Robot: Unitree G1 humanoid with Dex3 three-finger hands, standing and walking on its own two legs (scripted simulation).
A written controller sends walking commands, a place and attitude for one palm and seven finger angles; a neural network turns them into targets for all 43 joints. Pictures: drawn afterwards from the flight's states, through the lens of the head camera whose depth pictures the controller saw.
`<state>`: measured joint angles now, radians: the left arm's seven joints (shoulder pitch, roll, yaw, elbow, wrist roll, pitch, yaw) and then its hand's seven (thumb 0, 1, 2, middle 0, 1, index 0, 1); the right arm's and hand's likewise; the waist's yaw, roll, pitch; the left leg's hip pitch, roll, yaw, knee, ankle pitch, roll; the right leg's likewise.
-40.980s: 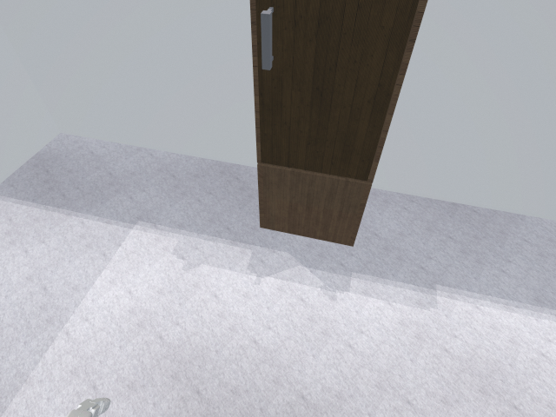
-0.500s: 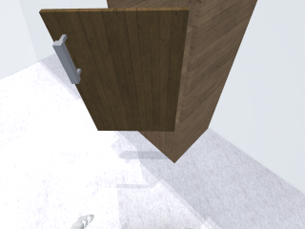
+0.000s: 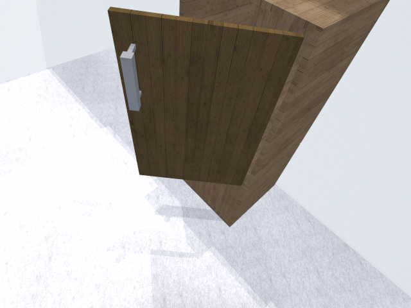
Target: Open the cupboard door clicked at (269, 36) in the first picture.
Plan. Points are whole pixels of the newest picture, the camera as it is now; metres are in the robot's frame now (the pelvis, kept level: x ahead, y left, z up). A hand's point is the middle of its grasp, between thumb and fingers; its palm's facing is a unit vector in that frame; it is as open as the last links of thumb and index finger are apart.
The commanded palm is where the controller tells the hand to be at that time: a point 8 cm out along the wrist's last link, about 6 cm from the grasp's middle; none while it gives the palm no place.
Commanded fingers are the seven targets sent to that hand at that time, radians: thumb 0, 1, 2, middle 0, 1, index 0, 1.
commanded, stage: come to a stop and stand still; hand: left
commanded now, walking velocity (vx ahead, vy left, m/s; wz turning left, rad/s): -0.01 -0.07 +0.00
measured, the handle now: (133, 78) +0.56 +0.22 +0.11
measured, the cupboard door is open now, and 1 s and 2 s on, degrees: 43 43 43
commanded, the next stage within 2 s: look again from close up in 1.28 s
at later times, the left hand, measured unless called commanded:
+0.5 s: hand out of the picture +0.03 +0.12 -0.18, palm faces +0.03 -0.98 -0.21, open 7.2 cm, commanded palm none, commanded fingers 0.00 0.90 0.90 -0.20 -0.30 -0.20 -0.30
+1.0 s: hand out of the picture +0.00 +0.10 -0.18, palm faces +0.06 -0.99 -0.16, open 7.3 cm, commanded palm none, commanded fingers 0.00 0.90 0.90 -0.20 -0.30 -0.20 -0.30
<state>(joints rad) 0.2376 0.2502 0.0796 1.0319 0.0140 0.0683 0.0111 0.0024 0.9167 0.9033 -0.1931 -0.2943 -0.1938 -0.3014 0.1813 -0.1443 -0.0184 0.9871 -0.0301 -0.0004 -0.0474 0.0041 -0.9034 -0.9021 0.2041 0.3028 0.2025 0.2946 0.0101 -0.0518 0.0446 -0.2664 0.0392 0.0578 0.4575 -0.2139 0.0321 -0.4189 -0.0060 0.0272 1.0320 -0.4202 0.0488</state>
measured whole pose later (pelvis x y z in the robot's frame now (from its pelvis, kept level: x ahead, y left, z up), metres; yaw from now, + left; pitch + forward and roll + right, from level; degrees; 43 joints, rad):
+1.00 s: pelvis +0.01 -0.06 +0.00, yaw +1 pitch +0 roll +0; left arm 0.28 0.13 0.01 1.14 0.00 -0.01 0.04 0.00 0.92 0.90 -0.20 -0.29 -0.20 -0.30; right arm 0.23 -0.15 -0.02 1.14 -0.02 0.00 -0.04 0.01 -0.91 -0.90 0.20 0.30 0.20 0.29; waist 0.00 -0.02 0.04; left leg -0.19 0.05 0.02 0.44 -0.25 -0.04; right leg -0.07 -0.02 -0.04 0.40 -0.33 0.01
